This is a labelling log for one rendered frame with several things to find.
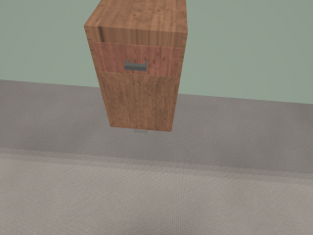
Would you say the drawer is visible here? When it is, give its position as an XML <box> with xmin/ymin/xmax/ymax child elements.
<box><xmin>93</xmin><ymin>41</ymin><xmax>180</xmax><ymax>77</ymax></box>

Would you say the cabinet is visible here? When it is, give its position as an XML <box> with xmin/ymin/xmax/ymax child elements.
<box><xmin>84</xmin><ymin>0</ymin><xmax>188</xmax><ymax>132</ymax></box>

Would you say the handle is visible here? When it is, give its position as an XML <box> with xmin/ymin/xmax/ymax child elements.
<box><xmin>124</xmin><ymin>59</ymin><xmax>148</xmax><ymax>71</ymax></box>

